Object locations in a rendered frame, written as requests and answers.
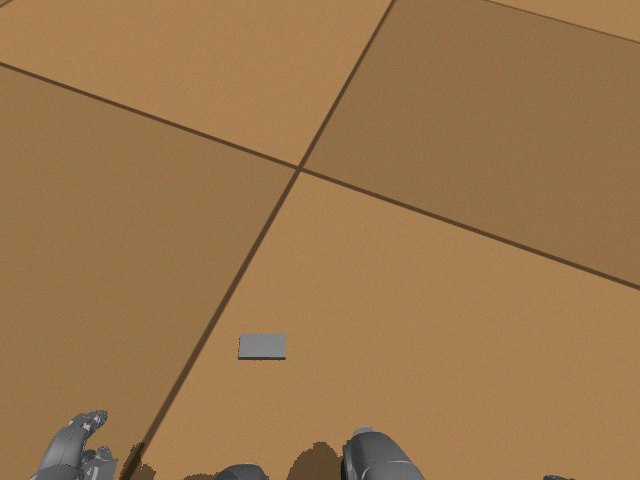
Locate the small box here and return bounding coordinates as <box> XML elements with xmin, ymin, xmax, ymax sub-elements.
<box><xmin>239</xmin><ymin>333</ymin><xmax>286</xmax><ymax>360</ymax></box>

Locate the left robot arm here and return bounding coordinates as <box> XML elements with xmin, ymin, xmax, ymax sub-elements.
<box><xmin>29</xmin><ymin>464</ymin><xmax>80</xmax><ymax>480</ymax></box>

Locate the left robot hand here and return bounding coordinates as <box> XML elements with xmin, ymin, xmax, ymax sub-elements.
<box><xmin>37</xmin><ymin>410</ymin><xmax>118</xmax><ymax>480</ymax></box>

